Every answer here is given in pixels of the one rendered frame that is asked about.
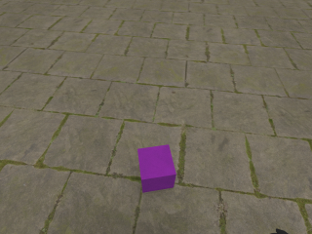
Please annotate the carton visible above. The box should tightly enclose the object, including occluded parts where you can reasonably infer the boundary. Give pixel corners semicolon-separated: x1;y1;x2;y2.
137;144;176;193

